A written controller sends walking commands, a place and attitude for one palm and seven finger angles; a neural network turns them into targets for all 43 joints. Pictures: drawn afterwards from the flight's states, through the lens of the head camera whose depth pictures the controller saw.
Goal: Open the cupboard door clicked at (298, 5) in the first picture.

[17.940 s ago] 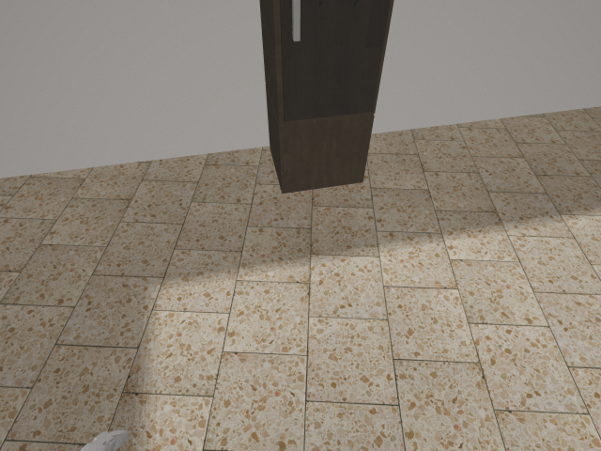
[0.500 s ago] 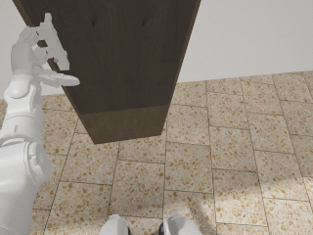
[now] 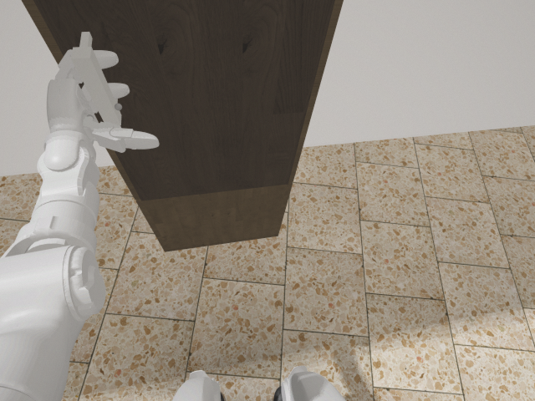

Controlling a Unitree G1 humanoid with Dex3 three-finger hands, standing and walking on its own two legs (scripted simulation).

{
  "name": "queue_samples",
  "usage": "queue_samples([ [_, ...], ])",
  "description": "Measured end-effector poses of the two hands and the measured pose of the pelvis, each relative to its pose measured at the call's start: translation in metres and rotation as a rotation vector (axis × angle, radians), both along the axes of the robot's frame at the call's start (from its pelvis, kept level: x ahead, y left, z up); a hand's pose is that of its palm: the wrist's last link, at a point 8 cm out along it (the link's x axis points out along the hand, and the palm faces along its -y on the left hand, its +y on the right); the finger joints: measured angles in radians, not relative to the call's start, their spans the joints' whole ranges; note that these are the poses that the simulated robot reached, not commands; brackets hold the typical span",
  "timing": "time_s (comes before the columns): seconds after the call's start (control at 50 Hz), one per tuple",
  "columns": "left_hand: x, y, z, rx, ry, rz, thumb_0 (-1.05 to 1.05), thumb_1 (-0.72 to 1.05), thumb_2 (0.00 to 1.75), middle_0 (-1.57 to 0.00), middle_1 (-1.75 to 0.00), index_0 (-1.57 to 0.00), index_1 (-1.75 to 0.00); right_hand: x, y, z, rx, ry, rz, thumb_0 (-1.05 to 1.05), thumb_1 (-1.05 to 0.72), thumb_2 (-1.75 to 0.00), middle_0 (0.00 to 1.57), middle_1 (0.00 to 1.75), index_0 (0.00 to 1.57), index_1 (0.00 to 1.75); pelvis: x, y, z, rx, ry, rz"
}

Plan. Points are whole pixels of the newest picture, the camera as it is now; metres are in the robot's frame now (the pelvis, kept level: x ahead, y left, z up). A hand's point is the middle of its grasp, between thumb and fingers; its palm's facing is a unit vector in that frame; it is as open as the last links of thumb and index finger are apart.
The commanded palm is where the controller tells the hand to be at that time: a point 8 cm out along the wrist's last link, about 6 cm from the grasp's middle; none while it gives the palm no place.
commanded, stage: slide the fingers in behind the handle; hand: left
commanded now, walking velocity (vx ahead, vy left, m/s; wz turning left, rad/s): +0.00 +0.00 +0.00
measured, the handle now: (100, 81) +0.57 +0.20 +0.10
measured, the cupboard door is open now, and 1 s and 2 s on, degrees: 0 0 36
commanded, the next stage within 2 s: close the thumb around the handle in 0.28 s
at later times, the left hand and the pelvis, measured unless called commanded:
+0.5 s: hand (115, 107) +0.52 +0.18 +0.10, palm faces +0.07 -1.00 +0.00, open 13.6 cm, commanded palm +0.50 +0.22 +0.10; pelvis +0.00 +0.00 +0.00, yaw +0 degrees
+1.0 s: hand (117, 106) +0.53 +0.17 +0.10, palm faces +0.08 -1.00 -0.01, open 5.7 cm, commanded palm +0.50 +0.21 +0.10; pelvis +0.00 +0.01 +0.00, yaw +0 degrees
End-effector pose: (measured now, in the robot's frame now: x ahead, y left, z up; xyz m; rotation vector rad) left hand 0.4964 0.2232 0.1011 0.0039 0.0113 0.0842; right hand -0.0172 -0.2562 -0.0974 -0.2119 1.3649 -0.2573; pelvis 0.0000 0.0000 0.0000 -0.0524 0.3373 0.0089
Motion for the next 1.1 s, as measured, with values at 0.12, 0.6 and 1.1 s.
queue_samples([
  [0.12,0.000,0.000,0.000,0.015,0.008,-0.002,-0.01,-0.50,0.30,-0.29,-1.20,-0.29,-1.20,0.004,0.001,-0.002,0.009,-0.009,0.001,0.00,-0.90,-0.90,0.20,0.30,0.20,0.30,0.000,-0.001,0.000,0.003,-0.004,-0.002],
  [0.6,0.003,0.004,-0.001,0.002,-0.005,-0.014,-0.01,-0.29,0.39,-0.32,-1.23,-0.33,-1.23,-0.003,0.000,0.002,-0.016,0.018,-0.010,0.00,-0.90,-0.90,0.20,0.30,0.20,0.30,0.001,0.003,0.000,-0.001,0.006,-0.004],
  [1.1,0.006,0.001,-0.003,0.006,0.006,-0.004,0.01,0.74,0.84,-0.38,-1.34,-0.37,-1.34,-0.008,0.005,0.000,-0.009,0.027,-0.010,0.00,-0.90,-0.90,0.20,0.30,0.20,0.30,0.000,0.005,-0.001,-0.002,0.010,-0.003],
])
